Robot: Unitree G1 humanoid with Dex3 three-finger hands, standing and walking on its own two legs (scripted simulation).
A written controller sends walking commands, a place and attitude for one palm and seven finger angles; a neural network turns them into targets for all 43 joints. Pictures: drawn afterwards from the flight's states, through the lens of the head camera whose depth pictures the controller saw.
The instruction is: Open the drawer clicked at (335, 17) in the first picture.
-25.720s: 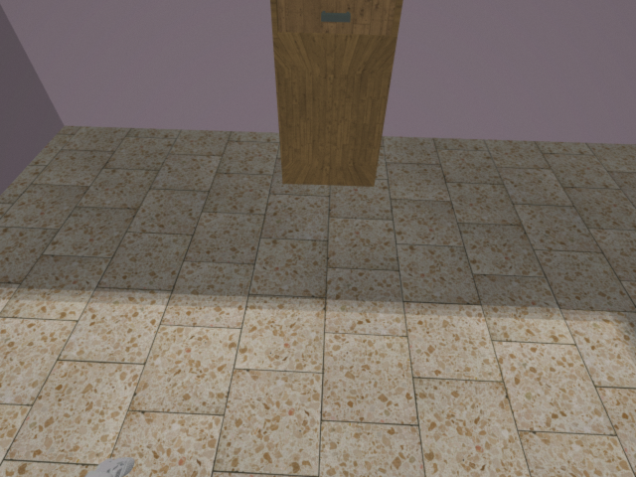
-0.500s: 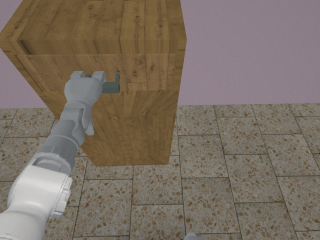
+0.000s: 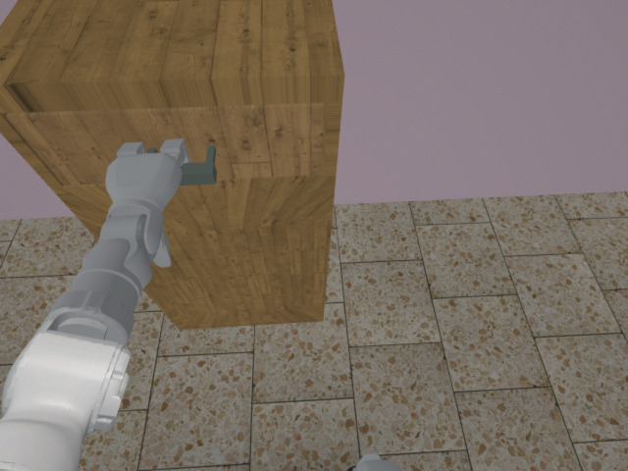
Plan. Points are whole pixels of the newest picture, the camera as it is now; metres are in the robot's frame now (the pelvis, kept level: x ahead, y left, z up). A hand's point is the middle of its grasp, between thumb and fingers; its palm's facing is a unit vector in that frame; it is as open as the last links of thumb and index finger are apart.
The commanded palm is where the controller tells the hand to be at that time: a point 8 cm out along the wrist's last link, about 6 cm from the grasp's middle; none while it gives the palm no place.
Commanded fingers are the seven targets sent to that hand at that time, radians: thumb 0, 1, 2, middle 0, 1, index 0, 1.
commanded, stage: close the thumb around the handle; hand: left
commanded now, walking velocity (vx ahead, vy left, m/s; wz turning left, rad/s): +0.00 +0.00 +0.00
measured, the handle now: (180, 163) +0.53 +0.17 +0.05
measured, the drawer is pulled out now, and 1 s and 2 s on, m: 0.00 0.00 0.13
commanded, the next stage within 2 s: pull the drawer open in 0.74 s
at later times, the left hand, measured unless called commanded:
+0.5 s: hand (158, 205) +0.47 +0.20 +0.03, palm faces -0.04 -0.01 -1.00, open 8.3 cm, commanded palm +0.45 +0.20 +0.08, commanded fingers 0.00 0.84 0.88 -0.40 -1.34 -0.40 -1.34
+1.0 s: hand (158, 205) +0.47 +0.20 +0.03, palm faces -0.03 -0.01 -1.00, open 5.7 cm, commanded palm +0.43 +0.20 +0.08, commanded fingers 0.00 0.90 0.90 -0.40 -1.35 -0.40 -1.35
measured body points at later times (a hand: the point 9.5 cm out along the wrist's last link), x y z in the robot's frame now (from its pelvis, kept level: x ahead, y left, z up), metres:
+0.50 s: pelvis +0.00 +0.00 +0.00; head +0.09 +0.00 +0.44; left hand +0.47 +0.20 +0.08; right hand +0.05 -0.26 -0.13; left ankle -0.03 +0.11 -0.71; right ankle +0.01 -0.12 -0.71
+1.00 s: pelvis +0.00 +0.01 +0.00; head +0.08 +0.00 +0.44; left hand +0.47 +0.20 +0.08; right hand +0.02 -0.26 -0.13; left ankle -0.03 +0.11 -0.71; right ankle +0.01 -0.12 -0.71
